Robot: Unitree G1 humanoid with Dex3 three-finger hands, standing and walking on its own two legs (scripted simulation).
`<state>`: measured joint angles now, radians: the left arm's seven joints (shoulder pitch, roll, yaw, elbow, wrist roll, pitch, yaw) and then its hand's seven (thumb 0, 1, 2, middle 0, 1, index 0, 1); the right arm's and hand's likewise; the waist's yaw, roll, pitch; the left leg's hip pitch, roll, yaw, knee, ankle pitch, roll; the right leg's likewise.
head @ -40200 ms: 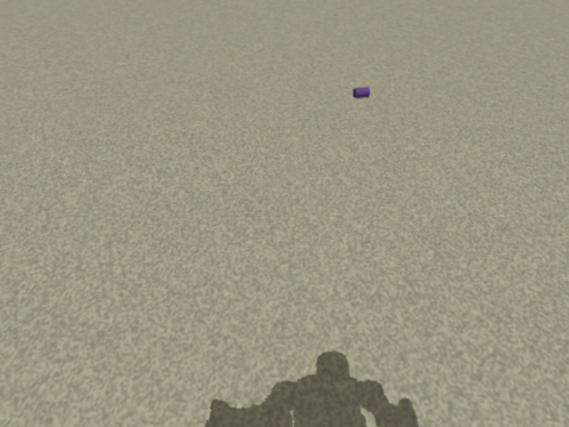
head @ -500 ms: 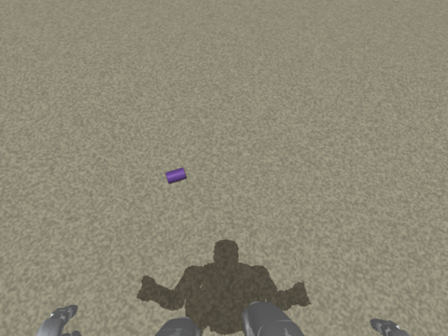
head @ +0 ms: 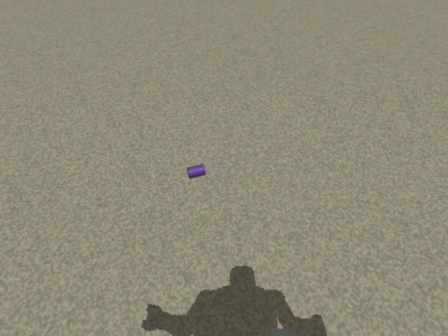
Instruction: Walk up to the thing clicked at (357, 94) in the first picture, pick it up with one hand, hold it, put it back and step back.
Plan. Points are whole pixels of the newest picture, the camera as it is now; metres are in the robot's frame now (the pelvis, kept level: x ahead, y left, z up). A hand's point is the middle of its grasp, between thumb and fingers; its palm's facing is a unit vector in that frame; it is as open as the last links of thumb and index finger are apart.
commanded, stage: step back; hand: left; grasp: from above
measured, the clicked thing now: (196, 171) +1.02 +0.20 -0.73
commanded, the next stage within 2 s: stand in 0.82 s
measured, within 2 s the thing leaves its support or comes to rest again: neither
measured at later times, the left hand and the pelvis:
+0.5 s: hand out of the picture +0.09 +0.26 -0.15, palm faces +0.00 -0.94 -0.34, open 7.4 cm; pelvis +0.02 +0.00 +0.01, yaw -1 degrees
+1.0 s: hand (105, 328) +0.15 +0.25 -0.13, palm faces -0.03 -0.94 -0.34, open 7.4 cm; pelvis +0.04 +0.00 +0.02, yaw -2 degrees
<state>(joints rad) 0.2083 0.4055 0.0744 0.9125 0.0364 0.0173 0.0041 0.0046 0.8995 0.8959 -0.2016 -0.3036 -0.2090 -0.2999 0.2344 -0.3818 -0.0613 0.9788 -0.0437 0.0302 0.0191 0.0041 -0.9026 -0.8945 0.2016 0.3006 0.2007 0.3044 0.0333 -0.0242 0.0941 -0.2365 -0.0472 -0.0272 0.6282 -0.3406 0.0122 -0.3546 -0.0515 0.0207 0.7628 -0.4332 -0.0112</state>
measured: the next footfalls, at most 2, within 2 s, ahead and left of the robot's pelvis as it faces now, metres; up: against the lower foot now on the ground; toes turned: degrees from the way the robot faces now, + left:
none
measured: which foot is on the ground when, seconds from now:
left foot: down 0.00-1.00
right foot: down 0.00-1.00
